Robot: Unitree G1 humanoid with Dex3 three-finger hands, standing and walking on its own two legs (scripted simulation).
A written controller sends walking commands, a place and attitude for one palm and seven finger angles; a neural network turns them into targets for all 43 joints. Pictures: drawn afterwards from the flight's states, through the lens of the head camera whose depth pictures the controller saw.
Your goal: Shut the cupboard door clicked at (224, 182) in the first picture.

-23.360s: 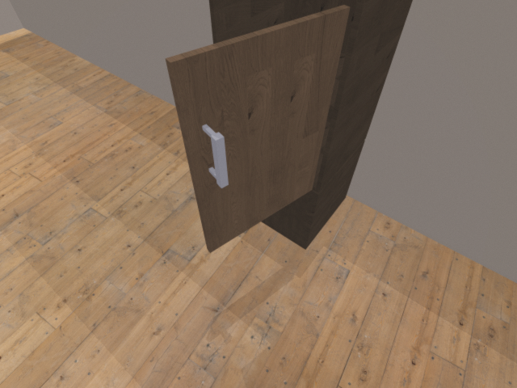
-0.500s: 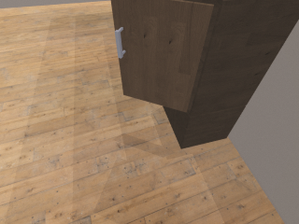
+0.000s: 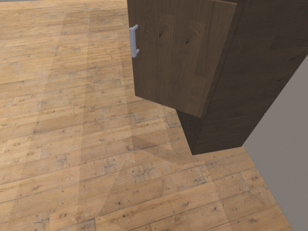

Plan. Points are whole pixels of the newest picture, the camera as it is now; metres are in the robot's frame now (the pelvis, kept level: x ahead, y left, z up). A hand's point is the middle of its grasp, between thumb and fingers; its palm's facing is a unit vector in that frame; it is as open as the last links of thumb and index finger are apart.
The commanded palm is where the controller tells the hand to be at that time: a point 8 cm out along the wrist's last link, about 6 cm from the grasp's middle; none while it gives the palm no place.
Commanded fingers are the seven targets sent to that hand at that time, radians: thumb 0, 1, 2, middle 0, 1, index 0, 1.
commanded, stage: walk to a spot facing it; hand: left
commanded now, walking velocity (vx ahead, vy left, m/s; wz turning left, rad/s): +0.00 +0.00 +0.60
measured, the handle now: (134, 41) +0.88 +0.13 +0.04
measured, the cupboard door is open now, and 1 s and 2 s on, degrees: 54 54 54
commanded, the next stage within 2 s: none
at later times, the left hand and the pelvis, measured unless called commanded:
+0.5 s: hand out of the picture +0.01 +0.21 -0.16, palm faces +0.31 -0.90 -0.31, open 7.4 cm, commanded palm none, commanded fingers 0.00 0.90 0.90 -0.20 -0.30 -0.20 -0.30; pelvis -0.02 -0.03 -0.01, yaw +19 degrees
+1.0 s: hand out of the picture -0.11 +0.18 -0.17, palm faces +0.64 -0.72 -0.29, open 7.4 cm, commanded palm none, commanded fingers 0.00 0.90 0.90 -0.20 -0.30 -0.20 -0.30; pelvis -0.03 -0.04 -0.01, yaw +40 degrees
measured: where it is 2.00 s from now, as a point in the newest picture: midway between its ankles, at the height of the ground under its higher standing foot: outside the picture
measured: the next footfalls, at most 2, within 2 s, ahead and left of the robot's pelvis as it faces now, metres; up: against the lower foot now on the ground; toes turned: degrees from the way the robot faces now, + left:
right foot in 0.48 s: +0.06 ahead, -0.14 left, +0.00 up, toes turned +20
left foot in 0.82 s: -0.07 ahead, +0.11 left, +0.00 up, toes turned +36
